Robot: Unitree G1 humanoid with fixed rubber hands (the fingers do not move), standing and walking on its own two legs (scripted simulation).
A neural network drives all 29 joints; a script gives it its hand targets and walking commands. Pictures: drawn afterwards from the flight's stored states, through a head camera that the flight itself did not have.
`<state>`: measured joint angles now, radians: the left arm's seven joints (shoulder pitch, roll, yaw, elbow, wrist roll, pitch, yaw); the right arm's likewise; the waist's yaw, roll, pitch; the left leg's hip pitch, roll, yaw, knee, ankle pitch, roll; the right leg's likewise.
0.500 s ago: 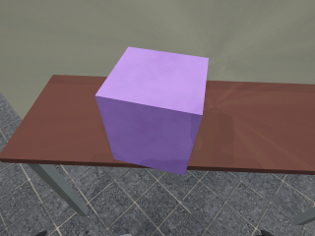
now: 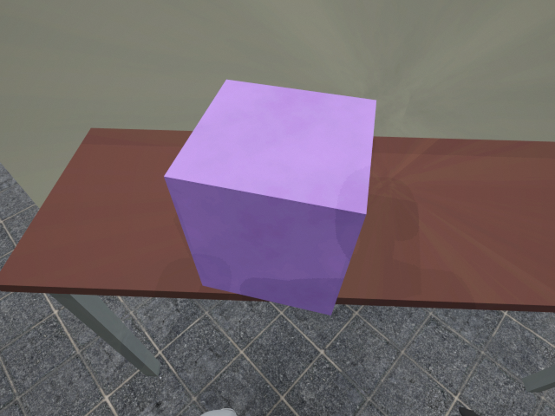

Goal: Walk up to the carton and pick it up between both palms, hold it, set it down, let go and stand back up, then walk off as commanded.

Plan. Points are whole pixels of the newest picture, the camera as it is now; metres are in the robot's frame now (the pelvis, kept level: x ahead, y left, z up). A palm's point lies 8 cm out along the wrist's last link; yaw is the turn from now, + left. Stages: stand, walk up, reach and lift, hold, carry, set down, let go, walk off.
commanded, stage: walk up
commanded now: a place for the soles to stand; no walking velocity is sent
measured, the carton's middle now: (280, 202) +0.40 +0.01 +0.10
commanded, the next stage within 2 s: reach and lift in 1.38 s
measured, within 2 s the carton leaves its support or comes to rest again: neither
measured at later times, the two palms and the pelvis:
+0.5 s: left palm out of the picture +0.10 +0.33 -0.09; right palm out of the picture +0.14 -0.29 -0.08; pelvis +0.03 +0.01 +0.00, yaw +1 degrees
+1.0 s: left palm out of the picture +0.10 +0.33 -0.09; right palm out of the picture +0.13 -0.29 -0.08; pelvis +0.02 +0.01 +0.00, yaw +1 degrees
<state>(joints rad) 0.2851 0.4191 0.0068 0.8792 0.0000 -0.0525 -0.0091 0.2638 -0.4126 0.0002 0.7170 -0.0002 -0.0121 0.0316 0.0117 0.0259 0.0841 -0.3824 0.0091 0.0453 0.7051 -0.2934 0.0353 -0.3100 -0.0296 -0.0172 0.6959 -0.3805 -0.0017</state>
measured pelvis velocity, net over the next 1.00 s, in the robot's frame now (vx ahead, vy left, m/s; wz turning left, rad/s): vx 0.02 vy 0.01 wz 0.01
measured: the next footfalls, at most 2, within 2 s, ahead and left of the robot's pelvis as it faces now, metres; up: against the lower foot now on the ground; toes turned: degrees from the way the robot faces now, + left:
none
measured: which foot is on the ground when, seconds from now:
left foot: down 0.00-1.00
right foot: down 0.00-1.00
